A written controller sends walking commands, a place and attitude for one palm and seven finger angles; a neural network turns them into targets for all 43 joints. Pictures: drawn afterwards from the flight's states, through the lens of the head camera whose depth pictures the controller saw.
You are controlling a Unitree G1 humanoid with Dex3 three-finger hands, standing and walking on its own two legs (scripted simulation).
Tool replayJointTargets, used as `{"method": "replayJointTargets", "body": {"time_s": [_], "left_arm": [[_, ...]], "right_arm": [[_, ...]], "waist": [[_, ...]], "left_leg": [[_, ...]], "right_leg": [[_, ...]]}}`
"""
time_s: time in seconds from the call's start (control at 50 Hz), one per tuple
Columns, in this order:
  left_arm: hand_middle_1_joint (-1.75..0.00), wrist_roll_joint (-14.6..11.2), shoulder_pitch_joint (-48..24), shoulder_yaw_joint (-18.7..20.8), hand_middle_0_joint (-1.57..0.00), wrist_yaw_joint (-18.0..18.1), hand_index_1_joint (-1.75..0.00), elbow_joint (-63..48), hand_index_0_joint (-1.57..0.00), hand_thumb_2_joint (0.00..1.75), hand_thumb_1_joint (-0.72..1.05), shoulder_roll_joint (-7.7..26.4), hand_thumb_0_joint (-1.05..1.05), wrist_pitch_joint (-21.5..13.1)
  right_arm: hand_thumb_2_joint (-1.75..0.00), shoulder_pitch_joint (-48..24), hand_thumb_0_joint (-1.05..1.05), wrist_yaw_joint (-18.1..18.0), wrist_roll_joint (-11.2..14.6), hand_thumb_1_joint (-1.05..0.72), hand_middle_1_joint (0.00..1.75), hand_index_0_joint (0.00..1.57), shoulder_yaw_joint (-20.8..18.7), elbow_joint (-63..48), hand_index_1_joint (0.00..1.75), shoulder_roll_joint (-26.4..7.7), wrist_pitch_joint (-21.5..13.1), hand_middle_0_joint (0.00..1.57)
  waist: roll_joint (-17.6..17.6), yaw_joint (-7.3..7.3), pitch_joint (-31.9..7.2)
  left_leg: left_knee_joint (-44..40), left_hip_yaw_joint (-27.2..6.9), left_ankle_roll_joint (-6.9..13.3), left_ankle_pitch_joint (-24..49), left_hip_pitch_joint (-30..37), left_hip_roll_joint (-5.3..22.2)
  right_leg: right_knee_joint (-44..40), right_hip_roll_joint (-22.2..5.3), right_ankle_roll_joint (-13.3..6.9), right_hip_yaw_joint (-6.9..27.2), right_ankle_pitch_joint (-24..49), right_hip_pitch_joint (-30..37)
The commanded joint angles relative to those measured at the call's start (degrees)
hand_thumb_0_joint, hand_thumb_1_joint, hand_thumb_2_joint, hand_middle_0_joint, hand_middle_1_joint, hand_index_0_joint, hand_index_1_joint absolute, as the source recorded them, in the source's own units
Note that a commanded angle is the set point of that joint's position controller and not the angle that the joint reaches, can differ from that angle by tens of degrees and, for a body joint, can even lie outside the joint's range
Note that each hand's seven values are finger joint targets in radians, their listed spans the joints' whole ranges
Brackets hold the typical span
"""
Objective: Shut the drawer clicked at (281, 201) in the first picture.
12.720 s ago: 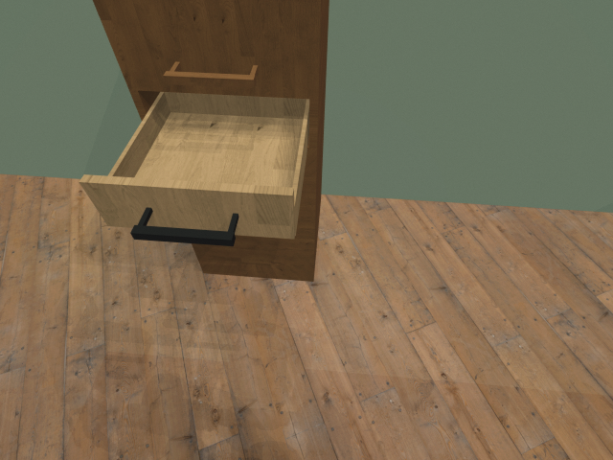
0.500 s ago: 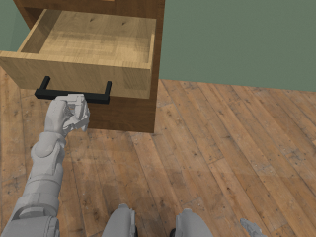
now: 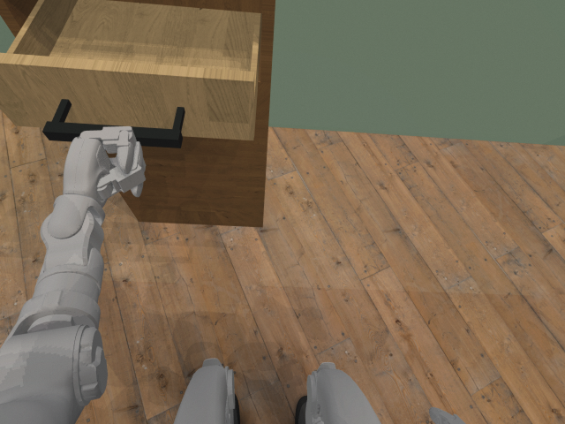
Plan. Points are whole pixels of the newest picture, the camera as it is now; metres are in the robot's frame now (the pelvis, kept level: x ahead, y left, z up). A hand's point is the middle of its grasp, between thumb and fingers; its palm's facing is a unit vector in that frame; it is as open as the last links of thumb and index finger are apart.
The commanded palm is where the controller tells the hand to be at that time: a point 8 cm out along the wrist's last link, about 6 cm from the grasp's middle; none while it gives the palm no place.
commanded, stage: push the drawer shut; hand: left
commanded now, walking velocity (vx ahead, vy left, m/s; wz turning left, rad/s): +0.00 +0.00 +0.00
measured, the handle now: (118, 123) +0.53 +0.23 +0.05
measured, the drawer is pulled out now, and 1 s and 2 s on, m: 0.15 0.02 0.00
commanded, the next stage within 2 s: pull the fist back off the drawer in 1.50 s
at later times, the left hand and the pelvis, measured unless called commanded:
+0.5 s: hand (147, 134) +0.51 +0.19 +0.05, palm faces -0.04 -1.00 -0.04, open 3.4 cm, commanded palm +0.51 +0.23 +0.05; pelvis -0.01 +0.00 -0.01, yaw -1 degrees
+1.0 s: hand (152, 100) +0.58 +0.19 +0.05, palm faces -0.05 -1.00 -0.03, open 3.3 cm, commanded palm +0.59 +0.21 +0.05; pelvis +0.00 +0.01 -0.02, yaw -3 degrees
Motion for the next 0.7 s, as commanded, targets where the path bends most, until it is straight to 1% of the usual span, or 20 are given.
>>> {"method": "replayJointTargets", "body": {"time_s": [0.0,0.06,0.08,0.12,0.14,0.16,0.18,0.22,0.24,0.26,0.28,0.3,0.34,0.38,0.48,0.52,0.54,0.64,0.66,0.68], "left_arm": [[-1.6,-1.0,-31.5,2.8,-1.4,0.8,-1.6,-11.8,-1.4,0.9,0.9,13.4,0.0,-4.3],[-1.6,-0.8,-33.5,3.5,-1.4,1.0,-1.6,-12.0,-1.4,0.9,0.9,14.5,0.0,-4.6],[-1.6,-0.3,-33.6,2.8,-1.4,1.0,-1.6,-11.7,-1.4,0.9,0.9,13.9,0.0,-4.5],[-1.6,-0.2,-35.1,3.1,-1.4,1.3,-1.6,-11.5,-1.4,0.9,0.9,14.3,0.0,-4.4],[-1.6,-0.2,-34.3,3.2,-1.4,1.4,-1.6,-9.2,-1.4,0.9,0.9,14.1,0.0,-4.0],[-1.6,-0.1,-36.2,4.2,-1.4,1.6,-1.6,-9.4,-1.4,0.9,0.9,16.1,0.0,-4.3],[-1.6,0.3,-36.7,3.4,-1.4,1.6,-1.6,-8.7,-1.4,0.9,0.9,15.3,0.0,-4.1],[-1.6,0.9,-37.5,5.4,-1.4,1.9,-1.6,-6.7,-1.4,0.9,0.9,18.3,0.0,-3.8],[-1.6,1.0,-39.8,3.9,-1.4,2.0,-1.6,-7.6,-1.4,0.9,0.9,17.1,0.0,-3.9],[-1.6,0.9,-40.4,4.0,-1.4,2.0,-1.6,-7.4,-1.4,0.9,0.9,16.8,0.0,-4.0],[-1.6,1.4,-40.0,5.0,-1.4,2.0,-1.6,-6.6,-1.4,0.9,0.9,18.2,0.0,-4.1],[-1.6,1.4,-40.8,4.7,-1.4,2.0,-1.6,-5.2,-1.4,0.9,0.9,18.3,0.0,-3.7],[-1.6,1.9,-43.1,5.6,-1.4,2.0,-1.6,-4.8,-1.4,0.9,0.9,20.7,0.0,-3.5],[-1.6,2.2,-44.0,4.6,-1.4,1.8,-1.6,-4.9,-1.4,0.9,0.9,19.4,0.0,-3.5],[-1.6,2.8,-46.2,7.0,-1.4,2.1,-1.6,-2.9,-1.4,0.9,0.9,23.2,0.0,-2.3],[-1.6,3.1,-47.8,6.3,-1.4,2.1,-1.6,-1.7,-1.4,0.9,0.9,22.9,0.0,-1.7],[-1.6,3.3,-48.4,7.1,-1.4,2.2,-1.6,-1.4,-1.4,0.9,0.9,24.2,0.0,-1.4],[-1.6,4.3,-50.9,8.1,-1.4,2.4,-1.6,0.8,-1.4,0.9,0.9,27.1,0.0,-0.2],[-1.6,4.4,-52.0,7.9,-1.4,2.4,-1.6,0.8,-1.4,0.9,0.9,26.9,0.0,-0.2],[-1.6,4.6,-52.1,9.4,-1.4,2.4,-1.6,-0.1,-1.4,0.9,0.9,28.8,0.0,-0.2]], "right_arm": [[-0.9,6.8,0.0,-0.7,0.1,-0.9,0.3,0.2,-3.3,-3.7,0.3,-10.0,-0.9,0.2],[-0.9,7.8,0.0,-0.5,-0.2,-0.9,0.3,0.2,-3.4,-3.6,0.3,-10.2,-0.8,0.2],[-0.9,7.9,0.0,-0.5,-0.3,-0.9,0.3,0.2,-3.4,-3.6,0.3,-10.1,-0.7,0.2],[-0.9,8.2,0.0,-0.3,-0.5,-0.9,0.3,0.2,-3.4,-3.1,0.3,-10.2,-0.5,0.2],[-0.9,8.4,0.0,-0.2,-0.4,-0.9,0.3,0.2,-3.4,-3.1,0.3,-10.2,-0.3,0.2],[-0.9,8.8,0.0,-0.3,-0.6,-0.9,0.3,0.2,-3.2,-3.1,0.3,-10.5,-0.3,0.2],[-0.9,8.8,0.0,-0.2,-0.5,-0.9,0.3,0.2,-3.2,-3.0,0.3,-10.4,-0.2,0.2],[-0.9,9.1,0.0,-0.3,-0.6,-0.9,0.3,0.2,-3.0,-2.9,0.3,-10.7,0.1,0.2],[-0.9,9.1,0.0,-0.3,-0.6,-0.9,0.3,0.2,-2.9,-2.9,0.3,-10.6,0.1,0.2],[-0.9,9.5,0.0,-0.2,-0.8,-0.9,0.3,0.2,-3.0,-2.9,0.3,-10.5,0.0,0.2],[-0.9,9.7,0.0,-0.1,-0.8,-0.9,0.3,0.2,-3.0,-2.9,0.3,-10.7,0.1,0.2],[-0.9,9.8,0.0,-0.2,-0.8,-0.9,0.3,0.2,-2.8,-2.7,0.3,-10.7,0.2,0.2],[-0.9,10.2,0.0,-0.3,-1.0,-0.9,0.3,0.2,-2.6,-2.7,0.3,-10.9,0.3,0.2],[-0.9,10.8,0.0,0.0,-1.1,-0.9,0.3,0.2,-2.7,-2.7,0.3,-11.0,0.3,0.2],[-0.9,12.1,0.0,0.1,-1.5,-0.9,0.3,0.2,-2.5,-2.3,0.3,-11.7,0.8,0.2],[-0.9,12.3,0.0,0.1,-1.5,-0.9,0.3,0.2,-2.4,-2.2,0.3,-11.6,1.0,0.2],[-0.9,12.6,0.0,0.1,-1.6,-0.9,0.3,0.2,-2.3,-2.2,0.3,-11.8,1.1,0.2],[-0.9,13.7,0.0,0.1,-1.8,-0.9,0.3,0.2,-1.8,-2.3,0.3,-12.1,1.3,0.2],[-0.9,14.1,0.0,0.2,-2.0,-0.9,0.3,0.2,-1.8,-2.2,0.3,-12.1,1.2,0.2],[-0.9,14.4,0.0,0.3,-2.2,-0.9,0.3,0.2,-1.8,-2.1,0.3,-12.3,1.4,0.2]], "waist": [[6.4,-3.02,-25.9],[7.3,-2.94,-28.0],[8.8,-2.92,-29.2],[8.6,-3.26,-29.1],[6.2,-3.73,-27.7],[6.3,-3.97,-27.0],[6.4,-4.36,-27.3],[5.8,-4.26,-26.0],[7.1,-5.12,-26.3],[7.2,-5.18,-26.8],[8.3,-4.68,-27.6],[6.9,-5.64,-26.7],[8.0,-5.82,-26.6],[10.2,-5.96,-28.6],[10.4,-6.75,-29.9],[10.1,-7.31,-28.9],[9.1,-7.67,-28.5],[10.3,-8.2,-29.1],[12.3,-8.69,-29.3],[12.0,-8.27,-31.4]], "left_leg": [[-7.1,-4.7,0.2,13.2,22.9,-1.7],[-6.9,-5.2,0.2,14.6,24.5,-1.7],[-6.8,-5.3,0.1,15.6,25.5,-1.6],[-6.6,-5.3,0.1,15.7,25.5,-1.5],[-6.6,-5.1,0.3,14.2,23.8,-1.5],[-6.6,-5.4,0.4,13.9,23.0,-1.5],[-6.4,-5.1,0.5,13.5,22.6,-1.6],[-6.3,-5.0,0.5,11.8,20.0,-1.5],[-6.1,-5.0,0.6,11.8,20.8,-1.5],[-6.0,-5.2,0.7,12.5,21.4,-1.5],[-5.7,-5.1,0.5,12.7,21.2,-1.5],[-5.3,-5.0,0.7,12.2,20.0,-1.4],[-5.0,-5.0,0.7,11.4,18.5,-1.4],[-5.1,-5.8,0.5,13.0,21.7,-1.3],[-3.9,-5.9,0.7,15.1,21.1,-1.0],[-3.5,-5.7,0.8,14.1,19.6,-1.0],[-3.5,-5.7,0.9,13.4,18.5,-0.9],[-2.6,-5.8,1.1,13.5,16.3,-0.9],[-2.5,-5.9,1.1,14.5,17.5,-0.9],[-2.1,-6.1,1.1,15.9,18.2,-0.6]], "right_leg": [[-9.1,2.6,-0.4,4.2,10.9,4.4],[-8.5,2.8,-0.6,4.0,11.5,4.4],[-8.4,2.7,-0.7,3.9,12.1,3.8],[-8.5,2.8,-0.6,3.9,12.0,3.4],[-9.1,3.0,-0.4,4.0,11.2,3.8],[-8.8,3.0,-0.5,3.9,10.9,3.8],[-9.0,3.1,-0.3,4.2,10.8,3.6],[-8.9,3.1,-0.4,4.3,9.7,4.1],[-8.9,3.1,-0.3,4.5,9.6,3.1],[-8.7,3.2,-0.4,4.2,9.9,2.8],[-8.5,3.2,-0.5,4.4,9.9,2.8],[-8.6,3.3,-0.3,4.3,9.8,2.6],[-8.3,3.3,-0.3,4.6,9.2,2.6],[-7.8,3.4,-0.6,4.0,9.7,0.7],[-7.4,3.5,-0.4,3.8,11.0,0.3],[-7.6,3.6,-0.3,4.1,10.5,0.2],[-7.7,3.6,-0.2,4.1,10.1,0.4],[-7.1,3.7,-0.2,4.1,10.0,0.2],[-6.8,3.8,-0.3,3.9,10.5,-0.9],[-6.6,3.8,-0.3,3.8,11.4,-0.4]]}}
